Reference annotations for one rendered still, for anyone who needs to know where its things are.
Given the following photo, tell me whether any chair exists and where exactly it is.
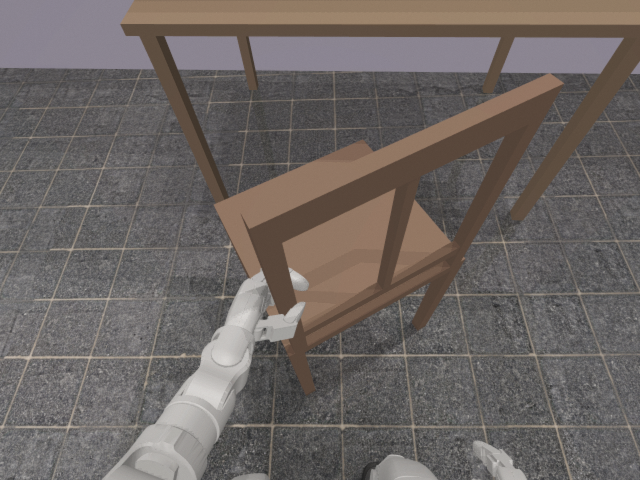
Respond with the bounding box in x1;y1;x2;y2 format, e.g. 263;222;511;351
214;73;564;396

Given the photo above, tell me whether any right robot hand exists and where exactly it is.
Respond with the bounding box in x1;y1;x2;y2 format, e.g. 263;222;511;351
472;440;527;480

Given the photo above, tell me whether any left robot forearm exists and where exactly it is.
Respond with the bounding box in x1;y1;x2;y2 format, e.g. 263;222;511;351
102;325;255;480

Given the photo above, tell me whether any left robot hand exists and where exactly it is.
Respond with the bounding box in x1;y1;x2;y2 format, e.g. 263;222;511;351
224;268;309;342

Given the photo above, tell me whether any robot right thigh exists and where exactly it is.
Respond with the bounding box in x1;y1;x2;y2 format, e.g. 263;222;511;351
370;458;438;480

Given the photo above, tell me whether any right robot shin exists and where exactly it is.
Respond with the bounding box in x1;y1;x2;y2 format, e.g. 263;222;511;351
379;455;404;465

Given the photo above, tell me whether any table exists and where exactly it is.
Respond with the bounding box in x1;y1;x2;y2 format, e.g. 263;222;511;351
120;0;640;220

